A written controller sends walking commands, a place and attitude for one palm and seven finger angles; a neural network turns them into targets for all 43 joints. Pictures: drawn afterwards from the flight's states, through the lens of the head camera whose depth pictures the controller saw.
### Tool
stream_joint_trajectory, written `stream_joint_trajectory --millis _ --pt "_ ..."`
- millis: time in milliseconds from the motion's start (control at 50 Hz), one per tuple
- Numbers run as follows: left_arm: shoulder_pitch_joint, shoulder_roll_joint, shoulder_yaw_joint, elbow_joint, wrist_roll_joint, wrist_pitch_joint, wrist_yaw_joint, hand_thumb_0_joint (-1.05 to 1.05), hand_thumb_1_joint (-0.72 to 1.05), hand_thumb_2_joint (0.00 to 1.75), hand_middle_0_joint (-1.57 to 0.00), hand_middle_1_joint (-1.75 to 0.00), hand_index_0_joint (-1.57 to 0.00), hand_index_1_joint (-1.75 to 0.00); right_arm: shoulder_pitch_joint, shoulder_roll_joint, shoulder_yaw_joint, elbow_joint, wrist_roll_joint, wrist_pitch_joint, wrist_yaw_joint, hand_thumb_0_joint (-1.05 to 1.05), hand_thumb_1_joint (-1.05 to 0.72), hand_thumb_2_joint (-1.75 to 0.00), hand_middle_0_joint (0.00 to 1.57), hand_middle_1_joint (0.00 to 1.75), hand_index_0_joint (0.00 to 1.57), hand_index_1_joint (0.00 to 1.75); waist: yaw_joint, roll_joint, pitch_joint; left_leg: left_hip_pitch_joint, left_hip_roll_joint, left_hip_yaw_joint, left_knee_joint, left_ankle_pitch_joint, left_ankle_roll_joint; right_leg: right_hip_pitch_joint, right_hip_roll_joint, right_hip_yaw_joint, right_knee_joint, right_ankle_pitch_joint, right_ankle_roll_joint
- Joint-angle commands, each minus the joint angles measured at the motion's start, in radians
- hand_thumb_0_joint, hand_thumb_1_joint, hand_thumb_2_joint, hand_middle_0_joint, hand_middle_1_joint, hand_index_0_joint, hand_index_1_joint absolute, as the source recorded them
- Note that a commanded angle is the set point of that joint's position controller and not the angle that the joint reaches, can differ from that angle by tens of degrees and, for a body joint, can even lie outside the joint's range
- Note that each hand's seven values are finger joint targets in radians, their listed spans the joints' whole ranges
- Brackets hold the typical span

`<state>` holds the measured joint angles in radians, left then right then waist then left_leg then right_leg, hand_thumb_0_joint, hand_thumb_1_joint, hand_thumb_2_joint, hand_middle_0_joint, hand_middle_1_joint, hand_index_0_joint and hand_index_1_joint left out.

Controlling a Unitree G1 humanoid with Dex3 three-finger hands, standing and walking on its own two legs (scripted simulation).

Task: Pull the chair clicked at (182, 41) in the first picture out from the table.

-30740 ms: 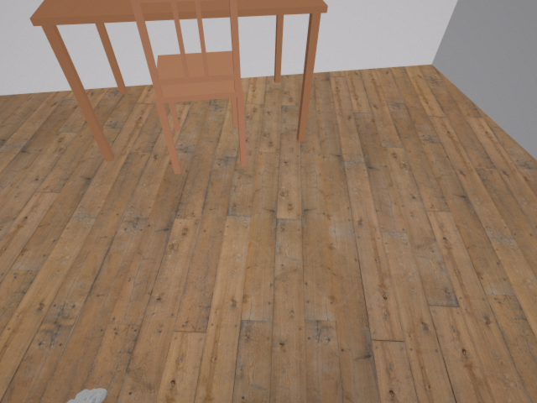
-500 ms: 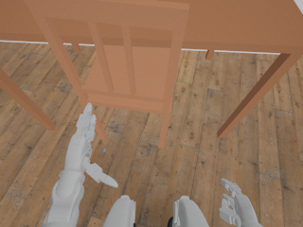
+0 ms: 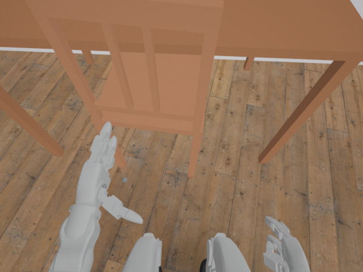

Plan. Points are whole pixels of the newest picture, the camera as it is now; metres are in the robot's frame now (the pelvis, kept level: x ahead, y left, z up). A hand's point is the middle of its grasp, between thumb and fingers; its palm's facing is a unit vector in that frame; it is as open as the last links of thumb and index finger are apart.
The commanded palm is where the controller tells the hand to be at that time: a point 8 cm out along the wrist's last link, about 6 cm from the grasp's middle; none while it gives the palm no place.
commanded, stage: aim the fingers beside a spindle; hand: left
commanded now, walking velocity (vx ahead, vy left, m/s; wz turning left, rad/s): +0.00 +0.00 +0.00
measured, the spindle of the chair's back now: (120, 72) +0.58 +0.18 +0.04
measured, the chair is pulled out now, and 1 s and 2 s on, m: -0.09 -0.09 -0.09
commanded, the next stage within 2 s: push the fingers through the gap in 1.60 s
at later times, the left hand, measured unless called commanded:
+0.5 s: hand (127, 172) +0.32 +0.13 +0.02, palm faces -0.06 -1.00 -0.02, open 17.0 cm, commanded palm +0.30 +0.18 +0.03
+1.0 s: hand (130, 165) +0.33 +0.12 +0.03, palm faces -0.06 -1.00 -0.03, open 17.0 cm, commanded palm +0.31 +0.18 +0.03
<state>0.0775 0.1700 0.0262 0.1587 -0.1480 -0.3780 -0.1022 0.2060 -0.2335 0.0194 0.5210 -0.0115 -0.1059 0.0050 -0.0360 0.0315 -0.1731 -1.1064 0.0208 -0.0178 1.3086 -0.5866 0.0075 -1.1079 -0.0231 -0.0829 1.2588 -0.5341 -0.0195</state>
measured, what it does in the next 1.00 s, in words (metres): stands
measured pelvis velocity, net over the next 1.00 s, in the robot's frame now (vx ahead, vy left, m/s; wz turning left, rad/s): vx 0.00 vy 0.00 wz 0.00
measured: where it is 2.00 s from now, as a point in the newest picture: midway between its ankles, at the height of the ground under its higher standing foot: outside the picture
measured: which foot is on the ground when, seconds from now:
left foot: down 0.00-1.00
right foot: down 0.00-1.00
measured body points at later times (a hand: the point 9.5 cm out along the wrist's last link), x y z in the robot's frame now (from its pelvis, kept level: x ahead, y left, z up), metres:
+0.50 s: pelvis +0.00 +0.00 +0.00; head +0.11 +0.01 +0.44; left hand +0.31 +0.18 +0.03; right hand +0.17 -0.23 -0.10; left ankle +0.02 +0.11 -0.62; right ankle +0.03 -0.11 -0.62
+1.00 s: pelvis +0.00 +0.00 +0.00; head +0.11 +0.00 +0.44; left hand +0.33 +0.18 +0.03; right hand +0.16 -0.24 -0.10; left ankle +0.02 +0.11 -0.62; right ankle +0.03 -0.11 -0.62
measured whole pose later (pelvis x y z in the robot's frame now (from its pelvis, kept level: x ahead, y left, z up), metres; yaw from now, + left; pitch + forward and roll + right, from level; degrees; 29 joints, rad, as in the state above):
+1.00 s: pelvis +0.00 +0.00 +0.00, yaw +0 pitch +22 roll -2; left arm -0.05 0.16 0.03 0.30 -0.12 -0.41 -0.06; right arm 0.21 -0.24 0.01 0.55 -0.02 -0.08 0.01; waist -0.04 0.03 -0.17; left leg -1.08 0.02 -0.01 1.28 -0.58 0.01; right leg -1.09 -0.02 -0.08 1.24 -0.53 -0.02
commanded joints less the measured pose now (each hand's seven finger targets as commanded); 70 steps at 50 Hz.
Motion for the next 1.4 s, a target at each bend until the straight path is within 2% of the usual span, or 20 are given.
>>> stream_joint_trajectory --millis 0,140,160,200,280,440,460,540,580,640,680,740,980,1080,1120,1180,1220,1280,1340,1380 --pt "-0.1 0.072 0.046 -0.204 0.0 -0.079 0.026 0.0 -0.51 0.28 -0.05 -0.07 -0.05 -0.07 -0.002 -0.13 -0.054 -0.136 0.0 -0.046 -0.009 0.0 -0.9 -0.9 0.2 0.3 0.2 0.3 -0.002 -0.023 -0.336 0.187 -0.033 -0.013 -0.176 0.284 0.009 0.257 0.027 0.046 -0.178 0.218 -0.012" --pt "-0.18 0.091 0.054 -0.175 0.006 -0.11 0.026 0.0 -0.5 0.3 -0.06 -0.08 -0.06 -0.08 0.002 -0.136 -0.053 -0.118 -0.001 -0.049 -0.012 0.0 -0.9 -0.9 0.2 0.3 0.2 0.3 -0.014 0.001 -0.325 0.187 -0.033 -0.015 -0.174 0.267 0.01 0.238 0.03 0.05 -0.182 0.192 -0.016" --pt "-0.178 0.087 0.053 -0.185 0.005 -0.112 0.022 0.0 -0.5 0.3 -0.06 -0.08 -0.06 -0.08 0.0 -0.135 -0.052 -0.117 -0.002 -0.051 -0.011 0.0 -0.9 -0.9 0.2 0.3 0.2 0.3 -0.006 0.008 -0.343 0.201 -0.033 -0.014 -0.176 0.28 0.009 0.248 0.028 0.051 -0.18 0.204 -0.017" --pt "-0.168 0.069 0.035 -0.193 -0.001 -0.108 0.016 0.0 -0.5 0.3 -0.06 -0.08 -0.06 -0.08 0.0 -0.134 -0.054 -0.119 -0.001 -0.051 -0.009 0.0 -0.9 -0.9 0.2 0.3 0.2 0.3 -0.007 0.015 -0.362 0.222 -0.032 -0.013 -0.18 0.304 0.008 0.26 0.026 0.048 -0.181 0.231 -0.016" --pt "-0.201 0.064 0.028 -0.155 0.001 -0.095 0.012 0.0 -0.5 0.3 -0.06 -0.08 -0.06 -0.08 0.002 -0.138 -0.054 -0.111 0.001 -0.045 -0.01 0.0 -0.9 -0.9 0.2 0.3 0.2 0.3 -0.018 -0.002 -0.335 0.218 -0.03 -0.019 -0.185 0.286 0.009 0.236 0.029 0.042 -0.183 0.21 -0.014" --pt "-0.192 0.07 0.039 -0.149 0.015 -0.096 0.037 0.0 -0.5 0.3 -0.06 -0.08 -0.06 -0.08 0.01 -0.137 -0.055 -0.117 -0.004 -0.037 -0.006 0.0 -0.9 -0.9 0.2 0.3 0.2 0.3 -0.001 0.002 -0.359 0.246 -0.029 -0.025 -0.193 0.341 0.004 0.244 0.03 0.033 -0.168 0.248 -0.018" --pt "-0.206 0.043 0.012 -0.145 0.017 -0.094 0.036 0.0 -0.5 0.3 -0.06 -0.08 -0.06 -0.08 0.004 -0.132 -0.054 -0.115 -0.003 -0.036 -0.003 0.0 -0.9 -0.9 0.2 0.3 0.2 0.3 -0.013 0.0 -0.358 0.249 -0.029 -0.019 -0.187 0.33 0.006 0.239 0.029 0.036 -0.174 0.247 -0.014" --pt "-0.21 0.074 0.041 -0.124 0.025 -0.094 0.044 0.0 -0.5 0.3 -0.06 -0.08 -0.06 -0.08 0.011 -0.135 -0.054 -0.115 -0.003 -0.027 -0.004 0.0 -0.9 -0.9 0.2 0.3 0.2 0.3 -0.009 -0.01 -0.345 0.229 -0.03 -0.018 -0.186 0.324 0.006 0.25 0.031 0.039 -0.174 0.251 -0.016" --pt "-0.253 0.041 0.01 -0.121 0.028 -0.097 0.045 0.0 -0.5 0.3 -0.06 -0.08 -0.06 -0.08 0.004 -0.131 -0.054 -0.108 -0.004 -0.026 -0.004 0.0 -0.9 -0.9 0.2 0.3 0.2 0.3 -0.022 -0.005 -0.335 0.236 -0.028 -0.02 -0.185 0.311 0.005 0.226 0.028 0.037 -0.174 0.236 -0.014" --pt "-0.243 0.065 0.035 -0.117 0.026 -0.097 0.05 0.0 -0.5 0.3 -0.06 -0.08 -0.06 -0.08 0.012 -0.135 -0.055 -0.112 -0.005 -0.023 -0.006 0.0 -0.9 -0.9 0.2 0.3 0.2 0.3 -0.012 -0.02 -0.359 0.234 -0.031 -0.018 -0.186 0.327 0.007 0.258 0.03 0.04 -0.175 0.255 -0.015" --pt "-0.252 0.078 0.053 -0.12 0.022 -0.1 0.049 0.0 -0.5 0.3 -0.06 -0.08 -0.06 -0.08 0.009 -0.132 -0.054 -0.108 -0.004 -0.021 -0.005 0.0 -0.9 -0.9 0.2 0.3 0.2 0.3 -0.004 -0.002 -0.367 0.234 -0.032 -0.014 -0.187 0.33 0.005 0.271 0.028 0.046 -0.176 0.263 -0.016" --pt "-0.279 0.057 0.028 -0.121 0.021 -0.104 0.046 0.0 -0.5 0.3 -0.06 -0.08 -0.06 -0.08 0.01 -0.131 -0.055 -0.103 -0.004 -0.023 -0.006 0.0 -0.9 -0.9 0.2 0.3 0.2 0.3 -0.018 -0.002 -0.371 0.247 -0.03 -0.015 -0.184 0.343 0.007 0.263 0.029 0.045 -0.177 0.275 -0.014" --pt "-0.308 0.074 0.059 -0.073 0.014 -0.11 0.042 0.0 -0.5 0.3 -0.06 -0.08 -0.06 -0.08 0.013 -0.13 -0.056 -0.09 -0.003 -0.018 -0.004 0.0 -0.9 -0.9 0.2 0.3 0.2 0.3 -0.014 -0.022 -0.372 0.224 -0.032 -0.005 -0.186 0.331 0.008 0.295 0.026 0.057 -0.187 0.284 -0.011" --pt "-0.276 0.055 0.036 -0.072 0.017 -0.114 0.038 0.0 -0.5 0.3 -0.06 -0.08 -0.06 -0.08 0.011 -0.131 -0.058 -0.096 -0.002 -0.018 0.001 0.0 -0.9 -0.9 0.2 0.3 0.2 0.3 -0.008 -0.002 -0.371 0.243 -0.03 -0.006 -0.198 0.338 0.004 0.288 0.027 0.05 -0.187 0.281 -0.014" --pt "-0.282 0.043 0.025 -0.058 0.016 -0.112 0.041 0.0 -0.5 0.3 -0.06 -0.08 -0.06 -0.08 0.01 -0.131 -0.058 -0.093 -0.001 -0.017 0.003 0.0 -0.9 -0.9 0.2 0.3 0.2 0.3 -0.018 -0.037 -0.348 0.222 -0.03 -0.006 -0.197 0.308 0.008 0.285 0.028 0.053 -0.197 0.258 -0.011" --pt "-0.31 0.044 0.019 -0.076 0.026 -0.122 0.048 0.0 -0.5 0.3 -0.06 -0.08 -0.06 -0.08 0.01 -0.131 -0.059 -0.091 -0.003 -0.018 0.002 0.0 -0.9 -0.9 0.2 0.3 0.2 0.3 -0.019 -0.009 -0.357 0.241 -0.03 -0.009 -0.193 0.316 0.008 0.26 0.027 0.05 -0.187 0.256 -0.013" --pt "-0.285 0.059 0.038 -0.073 0.027 -0.125 0.056 0.0 -0.5 0.3 -0.06 -0.08 -0.06 -0.08 0.008 -0.13 -0.059 -0.096 -0.004 -0.017 0.004 0.0 -0.9 -0.9 0.2 0.3 0.2 0.3 -0.007 -0.02 -0.362 0.231 -0.032 -0.008 -0.197 0.311 0.006 0.279 0.027 0.052 -0.187 0.253 -0.014" --pt "-0.324 0.061 0.041 -0.074 0.029 -0.131 0.062 0.0 -0.5 0.3 -0.06 -0.08 -0.06 -0.08 0.005 -0.129 -0.057 -0.093 -0.006 -0.015 0.001 0.0 -0.9 -0.9 0.2 0.3 0.2 0.3 -0.016 -0.02 -0.353 0.22 -0.033 -0.007 -0.191 0.297 0.009 0.27 0.027 0.056 -0.187 0.245 -0.011" --pt "-0.305 0.074 0.052 -0.071 0.027 -0.132 0.058 0.0 -0.5 0.3 -0.06 -0.08 -0.06 -0.08 0.005 -0.131 -0.056 -0.097 -0.006 -0.016 0.002 0.0 -0.9 -0.9 0.2 0.3 0.2 0.3 -0.01 -0.008 -0.359 0.213 -0.035 -0.003 -0.192 0.294 0.009 0.284 0.028 0.059 -0.19 0.244 -0.013" --pt "-0.334 0.053 0.03 -0.055 0.024 -0.13 0.049 0.0 -0.5 0.3 -0.06 -0.08 -0.06 -0.08 0.001 -0.13 -0.055 -0.09 -0.004 -0.016 0.002 0.0 -0.9 -0.9 0.2 0.3 0.2 0.3 -0.026 -0.036 -0.344 0.203 -0.033 -0.005 -0.188 0.262 0.011 0.271 0.028 0.061 -0.199 0.213 -0.009"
